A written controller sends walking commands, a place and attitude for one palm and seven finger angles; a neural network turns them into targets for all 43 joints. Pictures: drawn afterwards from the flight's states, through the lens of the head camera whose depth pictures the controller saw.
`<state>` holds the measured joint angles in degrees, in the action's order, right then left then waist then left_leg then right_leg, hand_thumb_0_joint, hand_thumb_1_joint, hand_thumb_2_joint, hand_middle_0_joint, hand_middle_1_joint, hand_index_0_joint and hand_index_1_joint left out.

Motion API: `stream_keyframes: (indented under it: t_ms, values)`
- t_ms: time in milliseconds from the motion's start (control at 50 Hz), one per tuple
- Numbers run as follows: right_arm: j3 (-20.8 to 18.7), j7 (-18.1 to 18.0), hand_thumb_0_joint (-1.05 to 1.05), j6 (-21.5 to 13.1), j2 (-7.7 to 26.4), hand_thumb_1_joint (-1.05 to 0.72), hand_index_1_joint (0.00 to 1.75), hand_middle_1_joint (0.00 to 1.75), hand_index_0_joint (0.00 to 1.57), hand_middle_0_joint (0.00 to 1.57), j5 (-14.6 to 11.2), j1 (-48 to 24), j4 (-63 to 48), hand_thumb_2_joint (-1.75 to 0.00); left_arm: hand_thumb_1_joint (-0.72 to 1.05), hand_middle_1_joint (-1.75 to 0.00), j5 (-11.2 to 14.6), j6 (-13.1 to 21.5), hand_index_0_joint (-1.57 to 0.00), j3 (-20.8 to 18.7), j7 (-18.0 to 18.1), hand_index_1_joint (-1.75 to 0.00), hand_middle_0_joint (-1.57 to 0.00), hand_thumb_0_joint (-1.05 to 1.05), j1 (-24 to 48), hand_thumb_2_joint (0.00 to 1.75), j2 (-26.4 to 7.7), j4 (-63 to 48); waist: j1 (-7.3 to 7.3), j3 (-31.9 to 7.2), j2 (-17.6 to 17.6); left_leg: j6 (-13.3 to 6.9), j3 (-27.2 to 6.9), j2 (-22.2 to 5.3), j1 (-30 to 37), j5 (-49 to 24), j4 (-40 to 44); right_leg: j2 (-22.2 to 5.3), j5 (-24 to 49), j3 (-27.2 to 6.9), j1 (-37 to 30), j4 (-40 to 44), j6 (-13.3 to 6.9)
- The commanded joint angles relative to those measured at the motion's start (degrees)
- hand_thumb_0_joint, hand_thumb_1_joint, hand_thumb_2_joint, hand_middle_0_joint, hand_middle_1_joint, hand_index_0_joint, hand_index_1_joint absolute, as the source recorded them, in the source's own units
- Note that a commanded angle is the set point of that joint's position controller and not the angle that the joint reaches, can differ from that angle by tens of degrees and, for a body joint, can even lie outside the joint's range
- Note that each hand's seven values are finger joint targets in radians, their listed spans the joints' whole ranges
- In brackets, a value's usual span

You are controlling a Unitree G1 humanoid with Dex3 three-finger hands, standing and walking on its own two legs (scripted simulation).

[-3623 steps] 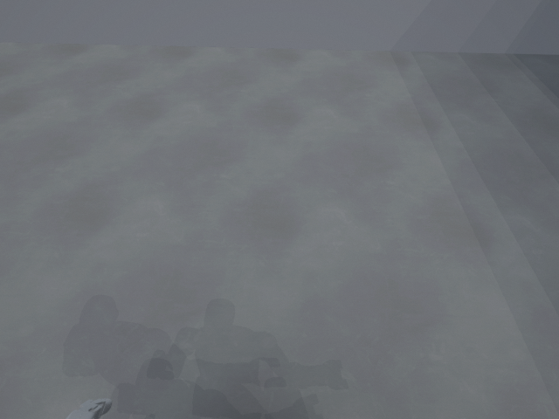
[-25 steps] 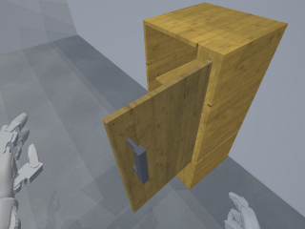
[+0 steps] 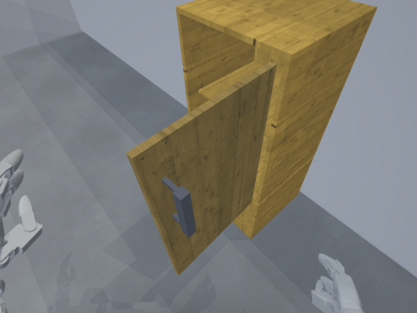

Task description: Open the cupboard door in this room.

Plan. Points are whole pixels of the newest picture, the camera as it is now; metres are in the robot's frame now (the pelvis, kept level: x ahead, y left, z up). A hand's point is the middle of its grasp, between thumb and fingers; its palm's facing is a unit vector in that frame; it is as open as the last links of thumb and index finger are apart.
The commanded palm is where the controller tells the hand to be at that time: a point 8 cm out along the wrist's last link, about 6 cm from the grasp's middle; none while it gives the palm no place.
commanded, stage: step back with the hand held close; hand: left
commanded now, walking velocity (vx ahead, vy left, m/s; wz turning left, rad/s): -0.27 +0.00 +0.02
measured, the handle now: (178, 207) +0.32 +0.09 +0.02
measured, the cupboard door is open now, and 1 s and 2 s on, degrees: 94 94 94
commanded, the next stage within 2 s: stop stepping back and stand still in 0.92 s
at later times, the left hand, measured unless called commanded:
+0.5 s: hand out of the picture +0.11 +0.30 +0.15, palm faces +0.46 -0.74 -0.49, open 7.4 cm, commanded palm +0.04 +0.33 +0.17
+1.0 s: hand out of the picture +0.03 +0.31 +0.17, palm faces +0.44 -0.80 -0.41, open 7.4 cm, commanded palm -0.03 +0.34 +0.17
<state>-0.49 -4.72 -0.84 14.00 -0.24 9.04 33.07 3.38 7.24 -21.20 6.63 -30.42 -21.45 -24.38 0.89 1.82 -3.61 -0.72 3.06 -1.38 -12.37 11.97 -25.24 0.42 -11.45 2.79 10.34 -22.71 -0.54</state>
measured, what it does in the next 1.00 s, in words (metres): walks backwards: right foot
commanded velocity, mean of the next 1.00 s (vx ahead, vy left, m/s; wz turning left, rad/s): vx -0.33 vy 0.00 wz -0.01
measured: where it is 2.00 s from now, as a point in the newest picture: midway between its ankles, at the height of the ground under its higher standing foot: outside the picture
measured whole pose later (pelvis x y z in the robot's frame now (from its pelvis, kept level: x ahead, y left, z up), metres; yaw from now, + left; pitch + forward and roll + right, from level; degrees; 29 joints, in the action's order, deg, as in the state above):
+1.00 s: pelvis -0.17 +0.04 -0.01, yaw +0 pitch +2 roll -5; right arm 0.0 -2.5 -6.5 9.9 1.1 9.1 34.9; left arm 4.0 11.2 -24.8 9.6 -31.0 -25.1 -32.7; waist 1.1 -0.6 -1.2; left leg -3.4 1.6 -2.5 -25.6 -6.0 -16.3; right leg 5.0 -30.7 2.4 12.9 -43.1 -1.6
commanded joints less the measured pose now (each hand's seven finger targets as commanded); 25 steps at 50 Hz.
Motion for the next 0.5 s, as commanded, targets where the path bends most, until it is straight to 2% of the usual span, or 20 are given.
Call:
stream_keyframes:
  t_ms: [0,20,80,120,160,200,240,300,340,380,420,460,480]
  values:
    - [-2.46,-0.97,0.00,-1.79,5.66,-0.90,0.30,0.30,0.20,0.20,-0.56,-4.99,-10.31,-0.90,0.90,-0.30,0.04,3.78,-0.20,-9.78,1.84,-0.30,-0.20,0.00,-0.86,0.90,-12.72,-14.19,0.05,-11.05,3.51,-0.94,-2.69,-3.14,3.11,-17.37,0.67,-4.30,21.05,-4.16,-2.14,-0.51,0.85]
    - [-2.59,-1.10,0.00,-1.58,5.80,-0.90,0.30,0.30,0.20,0.20,-0.52,-5.13,-10.27,-0.90,0.90,-0.30,-0.04,3.83,-0.20,-10.54,2.13,-0.30,-0.20,0.00,-1.05,0.90,-13.64,-14.77,0.12,-11.58,2.36,-1.00,-3.08,-3.11,2.07,-16.65,0.78,-4.50,20.59,-4.19,-2.77,-1.00,0.73]
    - [-2.67,-1.15,0.00,-1.67,5.69,-0.90,0.30,0.30,0.20,0.20,-0.69,-4.72,-10.82,-0.90,0.90,-0.30,-0.06,4.19,-0.20,-10.29,2.53,-0.30,-0.20,0.00,-1.93,0.90,-13.02,-15.46,-0.05,-10.79,1.90,-1.11,-3.44,-3.63,-0.72,-13.37,1.13,-4.23,17.53,-4.62,-2.07,-1.94,0.81]
    - [-2.81,-1.16,0.00,-1.88,6.10,-0.90,0.30,0.30,0.20,0.20,-0.63,-4.71,-10.83,-0.90,0.90,-0.30,-0.23,4.44,-0.20,-10.61,2.85,-0.30,-0.20,0.00,-2.10,0.90,-13.16,-15.93,-0.08,-9.90,-0.03,-1.44,-4.33,-3.91,-3.89,-9.32,2.13,-3.96,13.85,-4.97,-2.44,-2.20,0.72]
    - [-2.74,-1.07,0.00,-2.13,6.01,-0.90,0.30,0.30,0.20,0.20,-0.73,-4.27,-10.89,-0.90,0.90,-0.30,-0.32,4.66,-0.20,-10.12,3.11,-0.30,-0.20,0.00,-2.63,0.90,-12.44,-15.21,-0.29,-8.00,0.81,-1.68,-4.80,-4.08,-6.94,-2.58,2.57,-4.05,8.03,-5.85,-1.05,-1.61,0.57]
    - [-2.77,-1.00,0.00,-2.58,6.15,-0.90,0.30,0.30,0.20,0.20,-0.73,-3.90,-10.86,-0.90,0.90,-0.30,-0.67,5.26,-0.20,-9.82,3.36,-0.30,-0.20,0.00,-1.81,0.90,-12.20,-15.52,-0.71,-5.80,1.82,-2.05,-5.32,-3.86,-10.13,7.17,2.88,-4.45,0.42,-7.08,0.94,-0.02,0.25]
    - [-2.76,-1.01,0.00,-3.10,6.35,-0.90,0.30,0.30,0.20,0.20,-0.60,-3.40,-10.75,-0.90,0.90,-0.30,-0.99,5.89,-0.20,-9.94,3.68,-0.30,-0.20,0.00,-1.42,0.90,-12.28,-16.10,-0.92,-4.58,2.04,-2.27,-6.37,-3.78,-12.57,12.10,3.10,-4.63,-5.04,-7.56,1.82,0.99,-0.06]
    - [-2.74,-1.04,0.00,-4.14,6.79,-0.90,0.30,0.30,0.20,0.20,-0.38,-2.84,-10.62,-0.90,0.90,-0.30,-1.62,6.91,-0.20,-10.12,4.10,-0.30,-0.20,0.00,-0.47,0.90,-12.12,-17.21,-1.10,-3.65,-0.06,-2.91,-8.14,-4.91,-15.58,18.10,3.86,-3.82,-11.26,-7.01,2.98,-0.28,0.09]
    - [-2.66,-1.31,0.00,-4.97,7.02,-0.90,0.30,0.30,0.20,0.20,-0.08,-2.98,-10.77,-0.90,0.90,-0.30,-2.27,7.57,-0.20,-10.72,4.26,-0.30,-0.20,0.00,0.46,0.90,-12.13,-18.32,-0.84,-3.88,-4.34,-4.18,-11.70,-7.71,-21.91,23.71,9.44,-1.17,-10.13,-5.02,-2.62,-6.62,0.97]
    - [-2.82,-1.30,0.00,-5.90,6.90,-0.90,0.30,0.30,0.20,0.20,0.08,-2.71,-10.70,-0.90,0.90,-0.30,-2.68,8.17,-0.20,-12.06,4.30,-0.30,-0.20,0.00,0.32,0.90,-12.36,-19.37,-0.24,-6.45,-8.38,-5.55,-15.75,-11.03,-25.93,26.52,14.31,1.72,-2.87,-2.78,-9.09,-16.08,1.44]
    - [-2.90,-1.13,0.00,-6.86,6.43,-0.90,0.30,0.30,0.20,0.20,0.26,-2.65,-10.50,-0.90,0.90,-0.30,-2.74,8.51,-0.20,-12.84,4.05,-0.30,-0.20,0.00,-0.39,0.90,-12.85,-19.39,-0.04,-7.80,-8.65,-6.29,-16.75,-11.97,-25.76,25.01,13.70,2.33,-0.95,-3.56,-9.79,-18.91,1.49]
    - [-2.95,-0.81,0.00,-7.54,6.28,-0.90,0.30,0.30,0.20,0.20,0.59,-2.67,-9.71,-0.90,0.90,-0.30,-2.96,8.93,-0.20,-12.67,3.62,-0.30,-0.20,0.00,-0.43,0.90,-12.02,-18.17,-0.27,-5.02,-7.87,-6.61,-16.67,-12.27,-28.91,27.73,13.69,2.96,-4.93,-4.12,-9.94,-18.51,1.19]
    - [-2.96,-0.65,0.00,-7.76,6.11,-0.90,0.30,0.30,0.20,0.20,0.74,-2.47,-9.16,-0.90,0.90,-0.30,-2.65,9.11,-0.20,-12.34,3.32,-0.30,-0.20,0.00,-0.66,0.90,-11.59,-17.34,-0.40,-3.88,-6.78,-6.15,-16.27,-11.45,-27.38,26.28,12.67,3.04,-6.27,-4.44,-8.18,-15.15,0.65]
